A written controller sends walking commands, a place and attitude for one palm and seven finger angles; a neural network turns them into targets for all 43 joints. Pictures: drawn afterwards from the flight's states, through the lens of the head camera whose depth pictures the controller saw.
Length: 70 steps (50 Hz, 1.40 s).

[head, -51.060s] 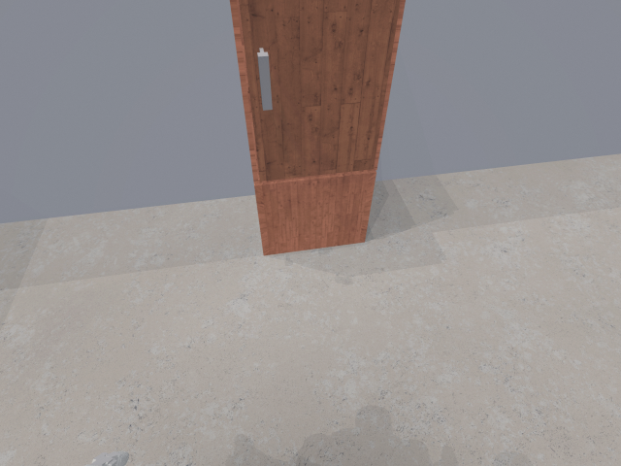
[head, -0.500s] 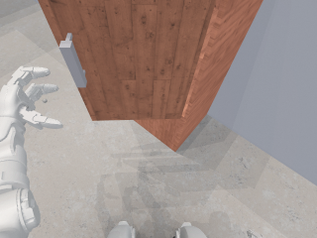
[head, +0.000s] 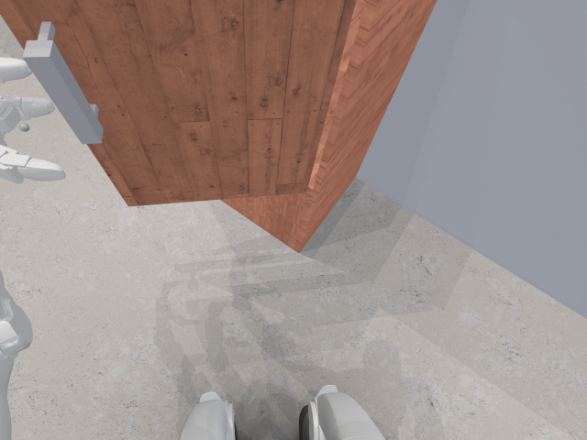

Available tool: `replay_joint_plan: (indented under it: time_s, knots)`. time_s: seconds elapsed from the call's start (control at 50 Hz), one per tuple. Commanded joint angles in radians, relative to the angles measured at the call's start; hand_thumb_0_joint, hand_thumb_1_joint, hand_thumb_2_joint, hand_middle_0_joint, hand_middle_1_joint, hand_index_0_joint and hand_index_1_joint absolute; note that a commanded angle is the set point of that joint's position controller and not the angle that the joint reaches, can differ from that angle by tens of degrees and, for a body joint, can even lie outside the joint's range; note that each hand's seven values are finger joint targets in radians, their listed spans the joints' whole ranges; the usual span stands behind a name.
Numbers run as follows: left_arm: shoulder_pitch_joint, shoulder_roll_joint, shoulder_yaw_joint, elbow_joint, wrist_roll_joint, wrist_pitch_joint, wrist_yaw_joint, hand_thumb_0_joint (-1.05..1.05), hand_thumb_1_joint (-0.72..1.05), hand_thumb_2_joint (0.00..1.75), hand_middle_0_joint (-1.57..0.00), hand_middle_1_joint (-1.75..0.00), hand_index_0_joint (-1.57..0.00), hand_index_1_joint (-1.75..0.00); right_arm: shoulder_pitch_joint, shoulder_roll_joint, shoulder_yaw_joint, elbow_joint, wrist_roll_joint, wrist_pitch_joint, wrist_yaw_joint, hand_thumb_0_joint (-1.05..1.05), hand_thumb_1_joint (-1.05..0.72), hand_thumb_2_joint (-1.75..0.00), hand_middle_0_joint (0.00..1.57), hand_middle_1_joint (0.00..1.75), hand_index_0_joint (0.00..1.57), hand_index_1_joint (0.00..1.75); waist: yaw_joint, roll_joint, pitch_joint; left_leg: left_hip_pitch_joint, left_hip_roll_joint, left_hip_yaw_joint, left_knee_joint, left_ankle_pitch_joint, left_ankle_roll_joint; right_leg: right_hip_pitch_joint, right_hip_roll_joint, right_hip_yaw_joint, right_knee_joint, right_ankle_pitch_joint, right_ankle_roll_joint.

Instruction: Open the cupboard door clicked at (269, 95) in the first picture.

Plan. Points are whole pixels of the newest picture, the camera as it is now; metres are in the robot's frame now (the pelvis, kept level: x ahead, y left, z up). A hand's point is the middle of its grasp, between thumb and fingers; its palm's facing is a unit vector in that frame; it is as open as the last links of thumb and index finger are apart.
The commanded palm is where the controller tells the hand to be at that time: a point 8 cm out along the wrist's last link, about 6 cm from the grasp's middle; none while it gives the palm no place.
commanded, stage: move the hooked fingers beside the handle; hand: left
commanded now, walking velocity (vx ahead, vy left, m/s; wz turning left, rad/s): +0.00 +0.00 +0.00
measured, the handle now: (71, 86) +0.56 +0.26 +0.08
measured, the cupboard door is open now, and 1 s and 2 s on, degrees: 43 43 43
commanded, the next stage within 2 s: slide the fingers in behind the handle in 0.98 s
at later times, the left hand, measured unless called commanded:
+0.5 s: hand (11, 112) +0.52 +0.31 +0.09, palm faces +0.07 -1.00 -0.01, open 14.0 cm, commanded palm +0.50 +0.35 +0.08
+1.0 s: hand (13, 122) +0.50 +0.31 +0.08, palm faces +0.05 -1.00 +0.00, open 14.0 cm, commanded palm +0.49 +0.34 +0.08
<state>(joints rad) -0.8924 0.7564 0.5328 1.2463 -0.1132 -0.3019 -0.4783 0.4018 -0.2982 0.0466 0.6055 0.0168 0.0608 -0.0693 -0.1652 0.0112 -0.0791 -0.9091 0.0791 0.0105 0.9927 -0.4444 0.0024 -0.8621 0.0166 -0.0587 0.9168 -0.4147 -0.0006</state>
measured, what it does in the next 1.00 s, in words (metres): stands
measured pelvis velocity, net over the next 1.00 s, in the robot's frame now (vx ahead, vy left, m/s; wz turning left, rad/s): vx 0.00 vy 0.02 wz -0.01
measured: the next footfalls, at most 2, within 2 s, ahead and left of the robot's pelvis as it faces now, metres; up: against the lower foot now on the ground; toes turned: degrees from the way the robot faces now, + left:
none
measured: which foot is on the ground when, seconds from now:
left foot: down 0.00-1.00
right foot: down 0.00-1.00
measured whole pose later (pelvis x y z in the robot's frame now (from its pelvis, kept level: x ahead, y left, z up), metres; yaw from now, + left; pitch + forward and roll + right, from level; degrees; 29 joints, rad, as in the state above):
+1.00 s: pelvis +0.00 +0.02 +0.00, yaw +0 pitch +22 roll -5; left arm -0.94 0.77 0.51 1.24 -0.10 -0.30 -0.46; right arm 0.40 -0.28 0.06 0.58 0.00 0.11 -0.04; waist -0.18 0.01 -0.08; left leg -0.96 0.07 0.00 1.03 -0.46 0.03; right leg -0.89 0.01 -0.07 0.91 -0.41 0.03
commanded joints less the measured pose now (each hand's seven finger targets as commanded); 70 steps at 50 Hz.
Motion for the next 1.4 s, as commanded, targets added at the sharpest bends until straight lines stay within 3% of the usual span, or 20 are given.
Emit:
replay_joint_plan:
  time_s: [0.0, 0.04, 0.06, 0.14, 0.16, 0.22, 0.32, 0.38, 0.48, 0.54, 0.6, 0.68, 0.74, 0.82, 0.9, 1.06, 1.1, 1.24, 1.32, 1.38]
  knots:
    - [-0.428, 0.418, 0.079, -0.201, -0.007, -0.074, 0.005, 0.00, -0.50, 0.30, -0.30, -1.20, -0.30, -1.20, 0.166, -0.186, -0.063, -0.056, -0.002, -0.011, -0.015, 0.00, -0.90, -0.90, 0.20, 0.30, 0.20, 0.30, 0.000, 0.135, -0.461, 0.263, -0.047, -0.027, -0.064, 0.373, 0.043, 0.217, 0.033, 0.054, -0.090, 0.340, -0.002]
    - [-0.474, 0.420, 0.072, -0.209, -0.010, -0.091, 0.001, 0.00, -0.50, 0.30, -0.30, -1.20, -0.30, -1.20, 0.176, -0.186, -0.060, -0.051, -0.004, -0.011, -0.015, 0.00, -0.90, -0.90, 0.20, 0.30, 0.20, 0.30, -0.015, 0.154, -0.497, 0.285, -0.043, -0.031, -0.053, 0.404, 0.043, 0.210, 0.039, 0.054, -0.080, 0.363, -0.002]
    - [-0.474, 0.464, 0.103, -0.203, -0.004, -0.093, 0.000, 0.00, -0.50, 0.30, -0.30, -1.20, -0.30, -1.20, 0.180, -0.190, -0.062, -0.048, -0.007, -0.012, -0.015, 0.00, -0.90, -0.90, 0.20, 0.30, 0.20, 0.30, -0.008, 0.170, -0.505, 0.281, -0.042, -0.032, -0.046, 0.411, 0.041, 0.213, 0.038, 0.053, -0.076, 0.364, -0.003]
    - [-0.502, 0.421, 0.039, -0.138, 0.010, -0.062, -0.021, 0.00, -0.50, 0.30, -0.30, -1.20, -0.30, -1.20, 0.190, -0.189, -0.050, -0.046, -0.002, 0.002, -0.013, 0.00, -0.90, -0.90, 0.20, 0.30, 0.20, 0.30, -0.033, 0.204, -0.480, 0.303, -0.039, -0.039, -0.039, 0.418, 0.040, 0.148, 0.041, 0.042, -0.077, 0.345, -0.002]
    - [-0.491, 0.449, 0.054, -0.136, 0.018, -0.053, -0.024, 0.00, -0.50, 0.30, -0.30, -1.20, -0.30, -1.20, 0.198, -0.194, -0.050, -0.046, -0.005, 0.007, -0.013, 0.00, -0.90, -0.90, 0.20, 0.30, 0.20, 0.30, -0.022, 0.218, -0.493, 0.315, -0.038, -0.045, -0.041, 0.436, 0.038, 0.143, 0.041, 0.036, -0.074, 0.345, -0.004]
    - [-0.439, 0.390, 0.028, -0.126, 0.008, -0.031, -0.039, 0.00, -0.50, 0.30, -0.30, -1.20, -0.30, -1.20, 0.214, -0.190, -0.050, -0.054, -0.009, 0.015, -0.009, 0.00, -0.90, -0.90, 0.20, 0.30, 0.20, 0.30, -0.020, 0.216, -0.509, 0.356, -0.036, -0.050, -0.039, 0.492, 0.037, 0.116, 0.045, 0.023, -0.070, 0.367, -0.008]
    - [-0.448, 0.445, 0.091, -0.199, -0.009, -0.051, -0.033, 0.00, -0.50, 0.30, -0.30, -1.20, -0.30, -1.20, 0.219, -0.198, -0.060, -0.061, -0.017, 0.020, -0.002, 0.00, -0.90, -0.90, 0.20, 0.30, 0.20, 0.30, -0.013, 0.190, -0.537, 0.362, -0.030, -0.057, -0.035, 0.515, 0.036, 0.128, 0.051, 0.016, -0.061, 0.382, -0.011]
    - [-0.458, 0.465, 0.113, -0.259, 0.002, -0.078, -0.010, 0.00, -0.50, 0.30, -0.30, -1.20, -0.30, -1.20, 0.220, -0.198, -0.066, -0.060, -0.022, 0.020, 0.007, 0.00, -0.90, -0.90, 0.20, 0.30, 0.20, 0.30, 0.000, 0.250, -0.568, 0.420, -0.028, -0.066, -0.040, 0.548, 0.027, 0.114, 0.052, 0.012, -0.060, 0.370, -0.012]
    - [-0.423, 0.399, 0.080, -0.260, -0.002, -0.077, -0.001, 0.00, -0.50, 0.30, -0.30, -1.20, -0.30, -1.20, 0.218, -0.194, -0.069, -0.051, -0.021, 0.030, 0.017, 0.00, -0.90, -0.90, 0.20, 0.30, 0.20, 0.30, -0.007, 0.269, -0.535, 0.494, -0.018, -0.078, -0.046, 0.611, 0.015, 0.060, 0.058, -0.003, -0.073, 0.350, -0.013]
    - [-0.398, 0.334, 0.031, -0.214, -0.009, -0.051, -0.015, 0.00, -0.50, 0.30, -0.30, -1.20, -0.30, -1.20, 0.215, -0.191, -0.065, -0.052, -0.017, 0.040, 0.017, 0.00, -0.90, -0.90, 0.20, 0.30, 0.20, 0.30, -0.015, 0.235, -0.481, 0.486, -0.017, -0.082, -0.058, 0.600, 0.015, 0.040, 0.059, -0.012, -0.083, 0.332, -0.012]
    - [-0.391, 0.326, 0.021, -0.183, -0.012, -0.034, -0.021, 0.00, -0.50, 0.30, -0.30, -1.20, -0.30, -1.20, 0.208, -0.194, -0.062, -0.060, -0.016, 0.041, 0.014, 0.00, -0.90, -0.90, 0.20, 0.30, 0.20, 0.30, -0.024, 0.204, -0.433, 0.426, -0.023, -0.074, -0.063, 0.526, 0.022, 0.044, 0.056, -0.010, -0.087, 0.315, -0.013]
    - [-0.413, 0.357, 0.049, -0.225, -0.013, -0.069, -0.008, 0.00, -0.50, 0.30, -0.30, -1.20, -0.30, -1.20, 0.204, -0.196, -0.065, -0.062, -0.023, 0.036, 0.012, 0.00, -0.90, -0.90, 0.20, 0.30, 0.20, 0.30, -0.013, 0.220, -0.469, 0.448, -0.022, -0.083, -0.056, 0.553, 0.014, 0.042, 0.056, -0.009, -0.074, 0.314, -0.018]
    - [-0.458, 0.329, 0.035, -0.288, -0.020, -0.107, 0.001, 0.00, -0.50, 0.30, -0.30, -1.20, -0.30, -1.20, 0.199, -0.191, -0.068, -0.056, -0.026, 0.035, 0.018, 0.00, -0.90, -0.90, 0.20, 0.30, 0.20, 0.30, -0.012, 0.281, -0.518, 0.530, -0.015, -0.101, -0.051, 0.610, -0.003, 0.006, 0.058, -0.015, -0.067, 0.296, -0.019]
    - [-0.436, 0.310, 0.035, -0.268, -0.026, -0.101, 0.006, 0.00, -0.50, 0.30, -0.30, -1.20, -0.30, -1.20, 0.197, -0.191, -0.069, -0.053, -0.026, 0.035, 0.016, 0.00, -0.90, -0.90, 0.20, 0.30, 0.20, 0.30, -0.011, 0.265, -0.517, 0.527, -0.017, -0.103, -0.053, 0.596, 0.000, 0.012, 0.057, -0.016, -0.069, 0.286, -0.022]
    - [-0.434, 0.275, -0.015, -0.186, -0.009, -0.054, 0.012, 0.00, -0.50, 0.30, -0.30, -1.20, -0.30, -1.20, 0.186, -0.189, -0.059, -0.053, -0.018, 0.041, 0.012, 0.00, -0.90, -0.90, 0.20, 0.30, 0.20, 0.30, -0.028, 0.217, -0.425, 0.443, -0.024, -0.092, -0.070, 0.467, 0.012, 0.004, 0.053, -0.017, -0.085, 0.247, -0.016]
    - [-0.494, 0.371, 0.046, -0.224, -0.001, -0.101, 0.034, 0.00, -0.50, 0.30, -0.30, -1.20, -0.30, -1.20, 0.184, -0.194, -0.056, -0.052, -0.022, 0.025, 0.004, 0.00, -0.90, -0.90, 0.20, 0.30, 0.20, 0.30, -0.021, 0.222, -0.491, 0.412, -0.029, -0.085, -0.051, 0.438, 0.018, 0.056, 0.052, 0.001, -0.071, 0.263, -0.018]
    - [-0.464, 0.345, 0.026, -0.183, -0.005, -0.089, 0.025, 0.00, -0.50, 0.30, -0.30, -1.20, -0.30, -1.20, 0.183, -0.191, -0.052, -0.052, -0.017, 0.023, 0.004, 0.00, -0.90, -0.90, 0.20, 0.30, 0.20, 0.30, -0.029, 0.175, -0.468, 0.355, -0.033, -0.071, -0.050, 0.393, 0.028, 0.081, 0.051, 0.009, -0.078, 0.261, -0.012]
    - [-0.431, 0.334, 0.022, -0.226, -0.012, -0.073, 0.008, 0.00, -0.50, 0.30, -0.30, -1.20, -0.30, -1.20, 0.193, -0.186, -0.055, -0.057, -0.016, 0.027, 0.006, 0.00, -0.90, -0.90, 0.20, 0.30, 0.20, 0.30, -0.009, 0.222, -0.530, 0.404, -0.031, -0.067, -0.047, 0.467, 0.025, 0.095, 0.052, 0.006, -0.070, 0.320, -0.012]
    - [-0.456, 0.290, 0.012, -0.246, -0.034, -0.081, 0.024, 0.00, -0.50, 0.30, -0.30, -1.20, -0.30, -1.20, 0.193, -0.182, -0.058, -0.053, -0.017, 0.024, 0.011, 0.00, -0.90, -0.90, 0.20, 0.30, 0.20, 0.30, -0.021, 0.196, -0.493, 0.379, -0.035, -0.064, -0.048, 0.427, 0.032, 0.091, 0.055, 0.008, -0.078, 0.301, -0.012]
    - [-0.451, 0.334, 0.039, -0.195, -0.021, -0.070, 0.042, 0.00, -0.50, 0.30, -0.30, -1.20, -0.30, -1.20, 0.191, -0.186, -0.057, -0.047, -0.015, 0.022, 0.008, 0.00, -0.90, -0.90, 0.20, 0.30, 0.20, 0.30, -0.025, 0.142, -0.451, 0.294, -0.036, -0.055, -0.049, 0.359, 0.039, 0.122, 0.051, 0.020, -0.085, 0.280, -0.006]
